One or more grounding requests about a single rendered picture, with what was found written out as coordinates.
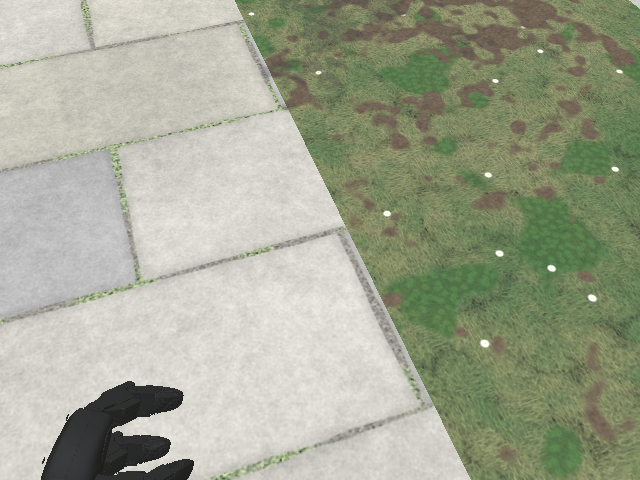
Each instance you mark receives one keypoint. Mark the robot left hand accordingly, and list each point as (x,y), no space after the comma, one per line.
(86,448)

